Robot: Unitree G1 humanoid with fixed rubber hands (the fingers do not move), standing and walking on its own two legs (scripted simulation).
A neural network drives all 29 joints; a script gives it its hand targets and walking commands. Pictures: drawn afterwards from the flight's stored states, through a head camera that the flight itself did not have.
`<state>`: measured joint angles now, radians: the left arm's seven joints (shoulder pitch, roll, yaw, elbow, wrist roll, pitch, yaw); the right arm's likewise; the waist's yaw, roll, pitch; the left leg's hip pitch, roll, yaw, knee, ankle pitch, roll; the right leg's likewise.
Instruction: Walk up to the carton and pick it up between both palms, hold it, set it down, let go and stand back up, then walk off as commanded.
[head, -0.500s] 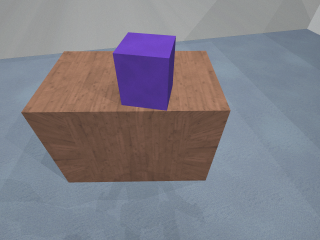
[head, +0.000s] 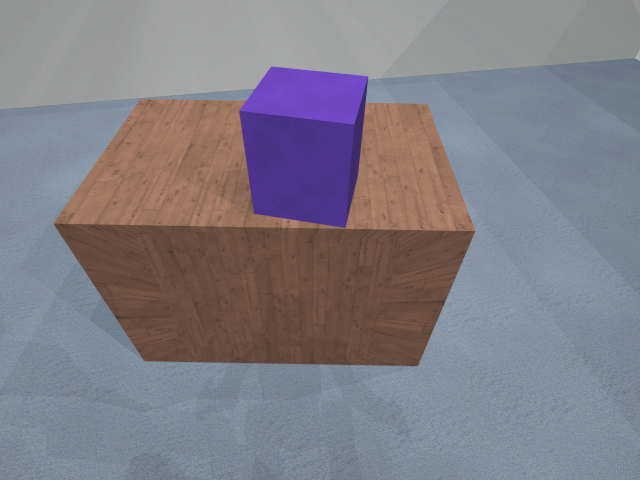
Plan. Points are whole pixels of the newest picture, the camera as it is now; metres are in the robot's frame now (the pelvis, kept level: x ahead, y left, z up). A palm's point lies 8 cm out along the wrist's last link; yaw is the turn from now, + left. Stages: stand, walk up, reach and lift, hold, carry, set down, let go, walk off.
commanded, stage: stand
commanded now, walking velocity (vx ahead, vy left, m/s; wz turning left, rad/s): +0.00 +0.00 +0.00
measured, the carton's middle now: (308, 148) +0.79 +0.03 +0.00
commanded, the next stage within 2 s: none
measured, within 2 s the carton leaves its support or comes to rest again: neither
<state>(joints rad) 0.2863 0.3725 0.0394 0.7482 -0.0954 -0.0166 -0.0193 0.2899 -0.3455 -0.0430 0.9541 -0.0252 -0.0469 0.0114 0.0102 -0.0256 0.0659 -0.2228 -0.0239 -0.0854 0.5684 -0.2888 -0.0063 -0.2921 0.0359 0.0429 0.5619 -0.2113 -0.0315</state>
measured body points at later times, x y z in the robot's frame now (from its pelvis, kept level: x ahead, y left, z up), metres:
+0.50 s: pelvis +0.01 +0.00 +0.00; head +0.01 +0.00 +0.45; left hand +0.11 +0.30 -0.10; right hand +0.10 -0.31 -0.11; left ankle +0.02 +0.14 -0.73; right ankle +0.06 -0.11 -0.73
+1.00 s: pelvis +0.00 +0.00 +0.01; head +0.01 +0.00 +0.46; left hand +0.10 +0.30 -0.09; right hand +0.09 -0.31 -0.11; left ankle +0.02 +0.14 -0.73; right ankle +0.06 -0.11 -0.73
